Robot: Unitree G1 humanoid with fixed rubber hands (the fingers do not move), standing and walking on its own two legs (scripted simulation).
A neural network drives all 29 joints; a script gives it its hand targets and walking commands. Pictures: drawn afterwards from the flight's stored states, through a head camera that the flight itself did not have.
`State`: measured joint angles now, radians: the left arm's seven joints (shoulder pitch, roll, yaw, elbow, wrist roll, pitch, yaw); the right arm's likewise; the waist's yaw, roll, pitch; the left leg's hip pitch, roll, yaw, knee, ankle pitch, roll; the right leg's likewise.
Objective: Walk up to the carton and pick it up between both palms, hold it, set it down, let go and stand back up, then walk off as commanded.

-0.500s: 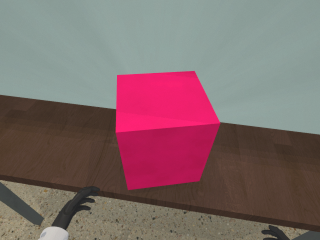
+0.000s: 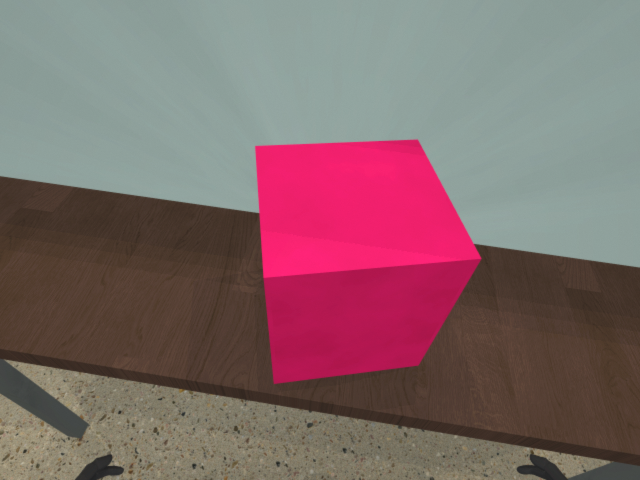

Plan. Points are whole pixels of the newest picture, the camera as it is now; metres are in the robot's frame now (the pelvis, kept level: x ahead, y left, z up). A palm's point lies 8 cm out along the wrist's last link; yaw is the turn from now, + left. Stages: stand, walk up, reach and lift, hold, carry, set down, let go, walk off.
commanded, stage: stand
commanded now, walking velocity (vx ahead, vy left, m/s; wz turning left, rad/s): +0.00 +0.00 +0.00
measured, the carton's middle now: (343, 265) +0.39 -0.01 +0.06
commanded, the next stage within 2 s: walk off in 0.10 s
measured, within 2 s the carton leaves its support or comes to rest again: neither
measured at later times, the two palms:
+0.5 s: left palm out of the picture +0.08 +0.35 -0.11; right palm out of the picture +0.10 -0.29 -0.08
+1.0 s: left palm out of the picture -0.02 +0.34 -0.09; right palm out of the picture +0.02 -0.33 -0.09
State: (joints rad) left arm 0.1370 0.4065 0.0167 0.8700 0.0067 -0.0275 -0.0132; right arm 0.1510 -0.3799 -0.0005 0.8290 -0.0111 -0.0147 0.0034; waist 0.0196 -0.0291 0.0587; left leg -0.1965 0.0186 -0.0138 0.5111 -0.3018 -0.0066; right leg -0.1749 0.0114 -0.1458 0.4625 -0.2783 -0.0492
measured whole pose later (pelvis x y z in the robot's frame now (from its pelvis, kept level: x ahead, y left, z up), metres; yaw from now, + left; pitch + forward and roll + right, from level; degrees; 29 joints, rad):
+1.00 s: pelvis -0.13 +0.00 -0.01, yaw -2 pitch +0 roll +1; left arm 0.21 0.48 0.06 0.74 0.01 0.02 0.06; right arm 0.06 -0.47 -0.07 0.71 -0.01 0.11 0.01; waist 0.01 -0.02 0.20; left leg -0.39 -0.11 -0.13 1.12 -0.53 -0.02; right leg -0.33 0.01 0.20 0.62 -0.28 0.00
